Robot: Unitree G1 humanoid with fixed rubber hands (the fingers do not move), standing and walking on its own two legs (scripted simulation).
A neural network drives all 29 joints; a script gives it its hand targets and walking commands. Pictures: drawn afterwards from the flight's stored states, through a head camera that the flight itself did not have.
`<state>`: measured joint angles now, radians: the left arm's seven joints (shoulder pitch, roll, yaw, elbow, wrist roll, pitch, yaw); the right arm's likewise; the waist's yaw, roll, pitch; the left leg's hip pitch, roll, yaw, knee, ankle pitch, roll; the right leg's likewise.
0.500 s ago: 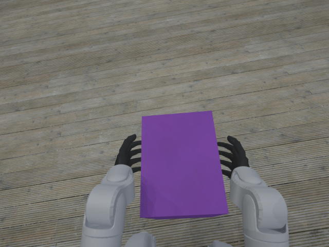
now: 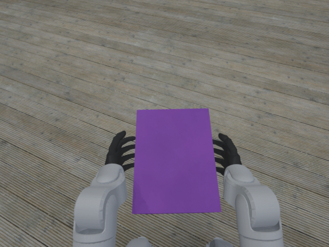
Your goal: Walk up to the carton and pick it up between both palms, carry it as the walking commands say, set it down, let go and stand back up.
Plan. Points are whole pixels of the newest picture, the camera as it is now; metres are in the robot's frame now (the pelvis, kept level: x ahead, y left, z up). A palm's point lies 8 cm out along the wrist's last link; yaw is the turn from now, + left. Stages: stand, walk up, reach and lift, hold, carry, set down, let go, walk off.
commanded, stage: carry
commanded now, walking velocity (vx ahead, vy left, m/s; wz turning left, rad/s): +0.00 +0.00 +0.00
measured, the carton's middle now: (172, 169) +0.30 +0.02 -0.01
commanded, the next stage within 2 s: none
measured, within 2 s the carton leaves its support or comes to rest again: neither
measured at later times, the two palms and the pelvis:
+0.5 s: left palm (128, 211) +0.17 +0.09 +0.10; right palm (265, 193) +0.22 -0.15 +0.10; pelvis -0.06 -0.06 +0.01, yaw +5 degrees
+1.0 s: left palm (128, 216) +0.17 +0.09 +0.10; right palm (270, 205) +0.20 -0.15 +0.10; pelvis -0.09 -0.05 +0.01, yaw +5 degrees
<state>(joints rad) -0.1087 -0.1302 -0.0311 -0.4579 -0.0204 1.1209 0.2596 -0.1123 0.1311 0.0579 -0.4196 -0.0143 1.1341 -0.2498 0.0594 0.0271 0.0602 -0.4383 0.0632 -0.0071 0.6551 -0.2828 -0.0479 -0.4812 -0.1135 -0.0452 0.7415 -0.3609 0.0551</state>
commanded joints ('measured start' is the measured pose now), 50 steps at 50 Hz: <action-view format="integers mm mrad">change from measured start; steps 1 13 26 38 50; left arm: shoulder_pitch -326 -311 -505 -469 -415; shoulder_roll -953 -915 -965 -986 -951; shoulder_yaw -472 -347 -419 -388 -394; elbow -129 2 -30 -56 -4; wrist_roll -285 -121 -251 -206 -207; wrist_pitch -42 -9 15 22 23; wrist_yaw -208 -172 -205 -183 -187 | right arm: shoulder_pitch -364 -504 -489 -514 -467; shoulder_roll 892 970 978 1041 962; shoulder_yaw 417 494 388 424 395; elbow -255 -77 -65 -59 -47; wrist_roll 216 308 190 270 227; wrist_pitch -73 10 4 19 11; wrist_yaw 121 185 140 169 159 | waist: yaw -62 -66 -61 -58 -56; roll -144 8 -192 -15 -52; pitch -599 -387 -329 -438 -416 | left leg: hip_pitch -3 230 118 48 74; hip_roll -13 107 -14 23 50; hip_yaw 59 -102 51 -14 -20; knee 149 -294 -142 -260 -250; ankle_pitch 91 114 -85 -134 -21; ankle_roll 68 85 72 99 90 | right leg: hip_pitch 507 149 146 245 254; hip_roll -157 -91 -120 -68 -74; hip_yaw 137 -27 134 -4 17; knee -296 -186 -469 -350 -304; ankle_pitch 528 131 -196 -103 129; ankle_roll -65 -31 -50 -48 -70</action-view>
